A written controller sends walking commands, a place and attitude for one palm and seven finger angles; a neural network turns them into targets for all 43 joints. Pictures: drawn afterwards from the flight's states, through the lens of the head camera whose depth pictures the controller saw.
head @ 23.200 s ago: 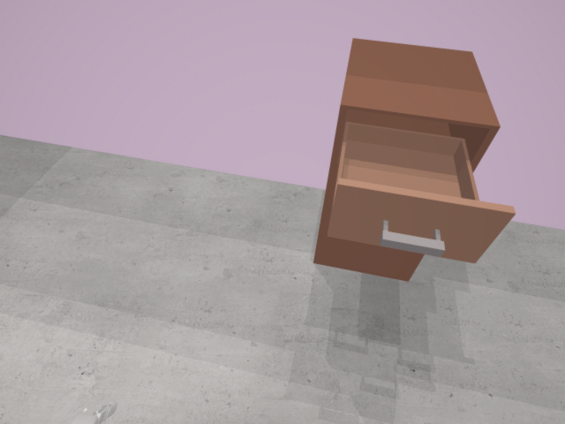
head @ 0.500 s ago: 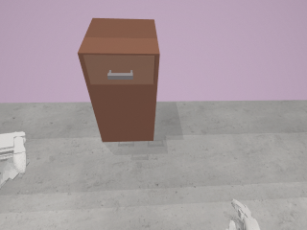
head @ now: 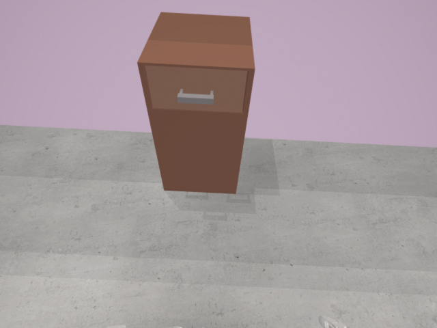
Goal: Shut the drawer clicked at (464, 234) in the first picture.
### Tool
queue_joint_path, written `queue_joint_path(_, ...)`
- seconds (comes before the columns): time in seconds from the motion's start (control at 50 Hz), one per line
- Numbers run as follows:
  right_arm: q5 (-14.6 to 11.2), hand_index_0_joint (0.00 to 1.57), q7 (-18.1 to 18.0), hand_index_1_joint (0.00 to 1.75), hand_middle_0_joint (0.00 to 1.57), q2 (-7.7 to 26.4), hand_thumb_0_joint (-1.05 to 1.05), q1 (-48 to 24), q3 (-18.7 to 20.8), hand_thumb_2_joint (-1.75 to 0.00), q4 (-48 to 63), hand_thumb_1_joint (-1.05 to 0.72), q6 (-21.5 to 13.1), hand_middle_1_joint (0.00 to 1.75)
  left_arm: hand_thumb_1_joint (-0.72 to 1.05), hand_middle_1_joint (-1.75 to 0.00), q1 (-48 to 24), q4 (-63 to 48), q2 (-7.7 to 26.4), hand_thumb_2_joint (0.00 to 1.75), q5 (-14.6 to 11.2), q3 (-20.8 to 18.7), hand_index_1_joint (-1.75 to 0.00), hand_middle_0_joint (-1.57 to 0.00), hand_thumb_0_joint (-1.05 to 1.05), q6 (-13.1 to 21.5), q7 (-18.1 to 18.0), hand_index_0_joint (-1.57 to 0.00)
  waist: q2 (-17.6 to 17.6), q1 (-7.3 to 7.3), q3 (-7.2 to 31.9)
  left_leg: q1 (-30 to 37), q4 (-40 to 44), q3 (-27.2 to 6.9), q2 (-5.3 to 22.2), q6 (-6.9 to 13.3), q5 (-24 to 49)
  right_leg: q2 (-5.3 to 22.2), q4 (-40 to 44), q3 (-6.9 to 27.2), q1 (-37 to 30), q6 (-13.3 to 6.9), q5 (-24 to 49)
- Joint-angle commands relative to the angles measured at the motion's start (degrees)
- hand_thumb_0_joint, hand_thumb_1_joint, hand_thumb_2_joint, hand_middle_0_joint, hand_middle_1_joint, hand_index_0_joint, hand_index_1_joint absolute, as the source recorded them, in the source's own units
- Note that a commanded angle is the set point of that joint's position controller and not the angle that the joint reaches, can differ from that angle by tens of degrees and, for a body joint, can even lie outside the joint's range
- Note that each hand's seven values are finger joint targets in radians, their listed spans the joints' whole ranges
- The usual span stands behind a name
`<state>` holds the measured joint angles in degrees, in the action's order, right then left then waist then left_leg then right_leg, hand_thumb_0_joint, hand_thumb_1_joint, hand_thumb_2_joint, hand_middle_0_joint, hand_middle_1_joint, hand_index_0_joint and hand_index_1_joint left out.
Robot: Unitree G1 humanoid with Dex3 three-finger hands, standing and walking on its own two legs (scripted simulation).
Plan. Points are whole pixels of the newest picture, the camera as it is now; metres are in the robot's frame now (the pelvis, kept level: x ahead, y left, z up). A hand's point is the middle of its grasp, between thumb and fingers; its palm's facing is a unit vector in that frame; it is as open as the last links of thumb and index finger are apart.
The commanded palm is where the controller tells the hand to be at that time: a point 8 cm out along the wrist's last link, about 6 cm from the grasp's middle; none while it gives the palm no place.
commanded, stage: let the arm hang, fingers relaxed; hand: left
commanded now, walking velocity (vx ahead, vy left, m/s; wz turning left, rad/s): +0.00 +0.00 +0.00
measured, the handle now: (196, 95) +0.87 +0.10 -0.09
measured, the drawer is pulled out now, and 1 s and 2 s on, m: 0.00 0.00 0.00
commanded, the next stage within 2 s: look to check the result in 0.84 s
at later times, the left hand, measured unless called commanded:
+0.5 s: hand out of the picture +0.00 +0.20 -0.16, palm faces +0.01 -0.98 -0.21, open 6.9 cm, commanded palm none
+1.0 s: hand out of the picture +0.02 +0.16 -0.16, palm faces +0.01 -0.99 -0.17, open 7.4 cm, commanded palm none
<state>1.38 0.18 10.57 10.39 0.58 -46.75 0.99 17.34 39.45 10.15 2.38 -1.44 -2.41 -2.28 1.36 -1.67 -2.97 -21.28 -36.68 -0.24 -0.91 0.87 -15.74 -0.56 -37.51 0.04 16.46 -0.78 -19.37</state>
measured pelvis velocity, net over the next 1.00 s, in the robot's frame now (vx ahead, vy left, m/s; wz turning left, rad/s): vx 0.03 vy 0.00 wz -0.03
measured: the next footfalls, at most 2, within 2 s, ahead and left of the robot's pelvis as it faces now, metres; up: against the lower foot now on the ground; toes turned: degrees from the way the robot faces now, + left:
none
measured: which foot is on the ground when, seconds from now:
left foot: down 0.00-1.00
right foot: down 0.00-1.00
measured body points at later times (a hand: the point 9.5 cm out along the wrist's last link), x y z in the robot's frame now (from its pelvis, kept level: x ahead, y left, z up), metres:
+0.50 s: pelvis +0.01 +0.02 +0.02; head +0.02 +0.01 +0.47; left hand +0.00 +0.25 -0.14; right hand +0.00 -0.20 -0.14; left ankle +0.06 +0.11 -0.72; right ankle +0.01 -0.11 -0.72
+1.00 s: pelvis +0.03 +0.00 +0.02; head +0.04 +0.00 +0.47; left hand +0.02 +0.22 -0.14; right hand +0.00 -0.20 -0.14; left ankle +0.06 +0.11 -0.72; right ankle +0.01 -0.11 -0.72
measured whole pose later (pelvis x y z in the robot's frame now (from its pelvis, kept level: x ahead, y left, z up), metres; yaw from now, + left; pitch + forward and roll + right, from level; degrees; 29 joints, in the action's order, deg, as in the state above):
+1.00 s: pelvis +0.03 +0.00 +0.02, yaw -2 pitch -1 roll +0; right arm 0.9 -2.2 6.5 16.6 1.4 -65.0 -0.1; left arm 16.2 65.1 7.0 0.2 -0.2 0.7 -2.0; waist -0.4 -0.6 -3.3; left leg -12.6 -24.1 1.1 -0.1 0.8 -10.1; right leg -1.1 -24.1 1.6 8.0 -0.5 -14.6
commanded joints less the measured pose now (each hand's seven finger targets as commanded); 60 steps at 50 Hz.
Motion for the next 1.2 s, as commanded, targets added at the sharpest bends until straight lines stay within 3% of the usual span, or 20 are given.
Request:
queue_joint_path(0.0, 0.01, 0.20, -0.45, 0.30, 0.20, 5.49, 0.00, 2.89, 1.76, -0.90, -0.71, -0.90, -0.44, 0.30, 0.90, -0.99, -2.72, 1.83, 9.62, 0.90, -1.41, -1.56, -0.99, -0.84, 0.00, 3.03, 1.12, -0.84, -3.73, -0.89, 0.16, 11.35, 5.94, -2.94, 3.05, 0.82, 6.66, 6.77, 17.40, 9.77, 9.10, -4.11, 1.33)
queue_joint_path(0.02, 0.21, 0.20, -0.78, 0.30, 0.20, 5.71, 0.00, 3.41, 1.85, -0.90, -1.44, -0.90, -0.89, 0.30, 0.90, -0.95, -0.95, 3.43, 8.22, 0.90, -1.56, -1.90, -0.95, -0.80, 0.00, 3.14, 0.93, -0.80, -8.94, 0.06, 2.87, 10.26, 9.13, -5.35, 5.26, 1.64, 8.96, 4.77, 14.75, 7.54, 3.95, -2.80, 5.88)
queue_joint_path(0.06, 0.08, 0.20, -1.05, 0.30, 0.20, 6.52, 0.00, 2.38, 1.68, -0.90, -3.02, -0.90, -0.99, 0.30, 0.90, -0.86, 0.58, 7.25, 8.19, 0.90, -1.68, -1.24, -0.86, -0.72, 0.00, 2.72, 0.88, -0.72, -11.74, 1.59, 3.64, 5.35, 13.68, -7.77, 6.67, 2.47, 2.37, 3.37, 14.65, 5.54, -2.51, -2.07, 3.26)
queue_joint_path(0.08, -0.12, 0.20, -1.15, 0.30, 0.20, 6.82, 0.00, 2.03, 1.86, -0.90, -3.37, -0.90, -1.02, 0.30, 0.90, -0.82, 0.93, 8.78, 8.64, 0.90, -1.65, -1.28, -0.82, -0.68, 0.00, 2.72, 0.90, -0.68, -10.37, 2.09, 3.00, 4.90, 14.22, -8.06, 6.52, 2.44, 2.04, 3.26, 15.06, 5.55, -3.30, -2.04, 4.12)
queue_joint_path(0.16, -0.29, 0.20, -1.52, 0.30, 0.20, 6.83, 0.00, 4.92, 1.92, -0.90, -6.92, -0.90, -1.07, 0.30, 0.90, -0.65, 0.81, 14.08, 7.95, 0.90, -1.77, -0.60, -0.65, -0.52, 0.00, 2.75, 1.03, -0.52, -5.01, 1.47, 2.37, 6.87, 17.12, -8.27, 6.80, 2.33, -1.58, 3.54, 17.03, 4.83, -3.08, -2.27, 2.96)
queue_joint_path(0.32, -0.41, 0.20, -1.74, 0.30, 0.20, 5.82, 0.00, 7.68, 1.99, -0.90, -11.66, -0.90, -1.00, 0.30, 0.90, -0.30, 2.48, 20.52, 6.64, 0.90, -1.69, 0.02, -0.30, -0.20, 0.00, 2.75, 0.68, -0.20, -2.11, 1.50, 0.23, 8.15, 19.50, -7.75, 6.59, 2.29, -3.64, 3.99, 18.33, 4.25, -1.95, -2.07, 1.36)
queue_joint_path(0.64, -0.45, 0.20, -2.17, 0.30, 0.20, 2.17, 0.00, 9.69, 1.52, -0.90, -15.90, -0.90, -1.42, 0.30, 0.90, -0.30, 2.72, 23.92, 3.66, 0.90, -1.81, 0.28, -0.30, -0.20, 0.00, 3.24, 0.03, -0.20, -2.02, 1.22, -2.33, 10.03, 17.74, -4.93, 5.75, 1.70, 4.52, 4.58, 18.78, 4.99, -1.17, -1.87, 5.14)
queue_joint_path(0.68, -0.54, 0.20, -2.27, 0.30, 0.20, 2.19, 0.00, 10.01, 1.52, -0.90, -16.04, -0.90, -1.55, 0.30, 0.90, -0.30, 2.99, 24.03, 3.50, 0.90, -1.84, 0.21, -0.30, -0.20, 0.00, 3.40, -0.05, -0.20, -1.44, 1.30, -1.06, 10.79, 16.92, -4.56, 5.84, 1.71, 7.06, 4.57, 18.62, 5.12, -2.12, -1.88, 6.70)
queue_joint_path(0.84, -0.49, 0.20, -2.45, 0.30, 0.20, 1.37, 0.00, 10.02, 1.44, -0.90, -17.00, -0.90, -1.48, 0.30, 0.90, -0.30, 3.04, 24.56, 2.72, 0.90, -1.97, 0.27, -0.30, -0.20, 0.00, 3.37, -0.11, -0.20, -2.66, 1.14, -1.67, 11.64, 16.67, -4.03, 5.81, 1.49, 7.10, 4.57, 19.08, 5.41, -1.92, -1.91, 6.73)
queue_joint_path(0.9, -0.58, 0.20, -2.49, 0.30, 0.20, 1.27, 0.00, 10.14, 1.47, -0.90, -17.04, -0.90, -1.45, 0.30, 0.90, -0.30, 3.24, 24.68, 2.61, 0.90, -1.95, 0.28, -0.30, -0.20, 0.00, 3.41, -0.18, -0.20, -1.30, 1.08, -2.28, 11.63, 16.44, -3.83, 5.89, 1.46, 7.65, 4.58, 19.17, 5.19, -1.77, -1.91, 7.00)
queue_joint_path(1.0, -0.59, 0.20, -2.58, 0.30, 0.20, 1.06, 0.00, 10.39, 1.53, -0.90, -17.32, -0.90, -1.68, 0.30, 0.90, -0.30, 3.52, 24.81, 2.52, 0.90, -1.95, 0.11, -0.30, -0.20, 0.00, 3.56, -0.22, -0.20, -1.57, 1.12, -0.53, 12.70, 16.07, -3.62, 6.01, 1.51, 9.47, 4.66, 18.82, 5.33, -2.97, -1.91, 8.90)
queue_joint_path(1.18, -0.67, 0.20, -2.77, 0.30, 0.20, 1.12, 0.00, 10.22, 1.51, -0.90, -17.51, -0.90, -1.73, 0.30, 0.90, -0.30, 4.27, 25.07, 2.04, 0.90, -1.93, 0.13, -0.30, -0.20, 0.00, 3.62, -0.33, -0.20, -1.90, 1.22, -1.22, 13.35, 15.72, -3.13, 6.20, 1.42, 11.11, 4.44, 18.73, 5.61, -2.86, -1.87, 10.46)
